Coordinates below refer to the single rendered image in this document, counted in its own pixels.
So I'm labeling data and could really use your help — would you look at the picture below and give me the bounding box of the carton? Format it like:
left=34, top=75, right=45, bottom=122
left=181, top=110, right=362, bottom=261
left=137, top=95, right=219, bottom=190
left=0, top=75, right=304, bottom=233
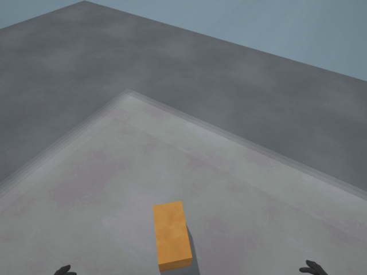
left=153, top=201, right=192, bottom=272

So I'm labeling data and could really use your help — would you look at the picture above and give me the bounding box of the robot right hand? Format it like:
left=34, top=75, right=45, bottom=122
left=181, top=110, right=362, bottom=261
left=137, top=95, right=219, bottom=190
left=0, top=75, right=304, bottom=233
left=299, top=260, right=328, bottom=275

